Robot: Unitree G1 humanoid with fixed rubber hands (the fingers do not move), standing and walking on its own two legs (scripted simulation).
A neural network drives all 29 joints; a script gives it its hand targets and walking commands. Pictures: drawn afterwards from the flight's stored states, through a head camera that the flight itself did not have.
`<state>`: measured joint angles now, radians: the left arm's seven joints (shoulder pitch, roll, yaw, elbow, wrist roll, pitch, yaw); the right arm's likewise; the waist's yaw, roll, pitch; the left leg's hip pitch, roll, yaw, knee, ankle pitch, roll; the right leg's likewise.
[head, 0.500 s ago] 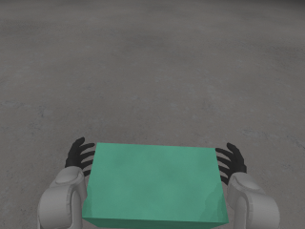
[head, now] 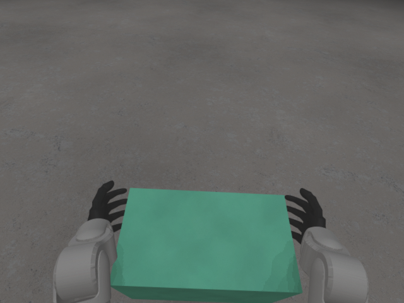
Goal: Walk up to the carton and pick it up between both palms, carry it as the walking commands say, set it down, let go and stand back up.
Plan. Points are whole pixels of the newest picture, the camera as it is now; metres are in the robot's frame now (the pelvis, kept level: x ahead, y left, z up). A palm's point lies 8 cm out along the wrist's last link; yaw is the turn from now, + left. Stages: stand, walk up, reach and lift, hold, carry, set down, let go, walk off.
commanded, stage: carry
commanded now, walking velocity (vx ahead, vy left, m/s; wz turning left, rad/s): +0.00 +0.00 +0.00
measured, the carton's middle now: (203, 250) +0.25 +0.00 +0.01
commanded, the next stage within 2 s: none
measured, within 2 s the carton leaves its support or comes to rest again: neither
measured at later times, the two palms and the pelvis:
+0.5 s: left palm (107, 228) +0.25 +0.17 +0.09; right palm (315, 235) +0.24 -0.19 +0.09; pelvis -0.01 -0.01 +0.00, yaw +0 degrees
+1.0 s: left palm (115, 228) +0.26 +0.16 +0.08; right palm (316, 234) +0.25 -0.20 +0.08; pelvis -0.01 -0.02 +0.00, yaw +0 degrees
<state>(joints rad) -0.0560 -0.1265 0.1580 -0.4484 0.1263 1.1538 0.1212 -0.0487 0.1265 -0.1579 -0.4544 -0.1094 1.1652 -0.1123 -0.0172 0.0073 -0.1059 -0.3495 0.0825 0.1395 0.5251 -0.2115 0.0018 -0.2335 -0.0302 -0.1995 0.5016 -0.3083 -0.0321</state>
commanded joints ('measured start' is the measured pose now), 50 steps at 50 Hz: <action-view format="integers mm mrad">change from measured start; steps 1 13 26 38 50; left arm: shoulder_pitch -395 -404 -413 -423 -445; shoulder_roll -777 -780 -781 -777 -761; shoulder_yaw -716 -706 -694 -676 -637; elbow -29 10 53 101 196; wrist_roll -343 -331 -317 -302 -267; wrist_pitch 14 -12 -44 -82 -147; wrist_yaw -205 -213 -224 -236 -256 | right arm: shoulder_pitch -410 -422 -434 -447 -467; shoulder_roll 775 773 769 762 743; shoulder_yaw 712 698 685 668 627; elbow -40 -1 40 89 185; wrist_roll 341 331 317 302 267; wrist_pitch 4 -22 -56 -94 -157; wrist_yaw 202 209 219 230 249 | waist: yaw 0 1 2 2 1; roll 4 5 3 2 -1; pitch -140 -144 -148 -154 -156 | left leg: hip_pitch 106 101 98 95 95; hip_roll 87 88 88 88 88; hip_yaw -117 -118 -113 -106 -97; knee -57 -53 -47 -43 -44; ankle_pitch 147 138 137 141 141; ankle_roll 15 12 8 4 0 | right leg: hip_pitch -5 -7 -3 4 9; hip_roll -122 -119 -118 -117 -116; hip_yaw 129 132 132 130 129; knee -102 -102 -103 -103 -105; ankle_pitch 176 176 189 212 219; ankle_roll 1 -4 -7 -8 -6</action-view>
